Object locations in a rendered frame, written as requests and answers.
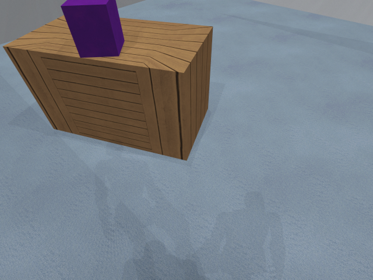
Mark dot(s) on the carton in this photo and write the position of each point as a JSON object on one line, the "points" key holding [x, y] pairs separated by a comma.
{"points": [[95, 27]]}

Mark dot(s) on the pedestal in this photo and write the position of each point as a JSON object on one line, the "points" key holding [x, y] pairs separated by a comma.
{"points": [[153, 97]]}

